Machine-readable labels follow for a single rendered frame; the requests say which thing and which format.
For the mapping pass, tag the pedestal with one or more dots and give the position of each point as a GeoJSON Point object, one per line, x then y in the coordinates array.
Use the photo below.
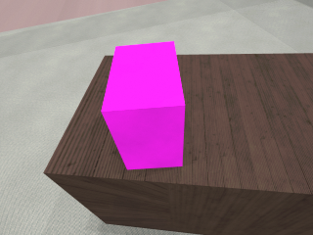
{"type": "Point", "coordinates": [247, 152]}

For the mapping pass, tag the carton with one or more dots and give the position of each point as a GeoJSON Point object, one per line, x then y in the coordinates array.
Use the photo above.
{"type": "Point", "coordinates": [144, 106]}

